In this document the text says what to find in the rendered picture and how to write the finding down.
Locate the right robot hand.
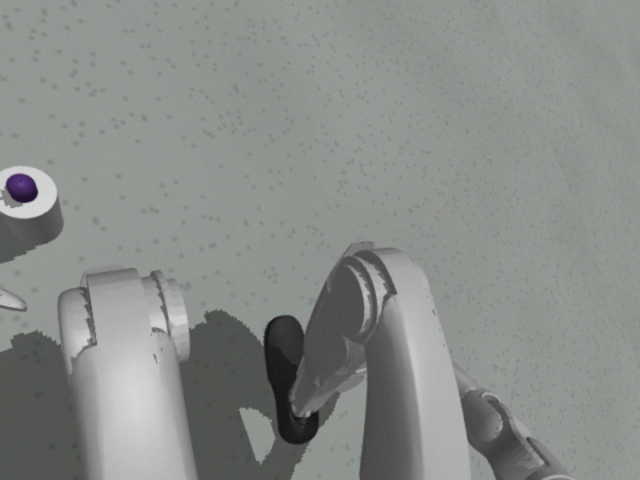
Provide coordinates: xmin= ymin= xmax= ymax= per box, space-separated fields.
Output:
xmin=452 ymin=360 xmax=482 ymax=400

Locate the right robot foot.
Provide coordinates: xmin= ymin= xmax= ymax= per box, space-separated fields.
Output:
xmin=264 ymin=315 xmax=319 ymax=444

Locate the left robot hand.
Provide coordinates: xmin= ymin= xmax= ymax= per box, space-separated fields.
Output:
xmin=0 ymin=288 xmax=27 ymax=312

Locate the right robot arm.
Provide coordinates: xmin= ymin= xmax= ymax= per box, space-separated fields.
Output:
xmin=461 ymin=389 xmax=575 ymax=480

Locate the bottle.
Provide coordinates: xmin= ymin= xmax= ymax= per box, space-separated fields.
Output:
xmin=0 ymin=166 xmax=63 ymax=244

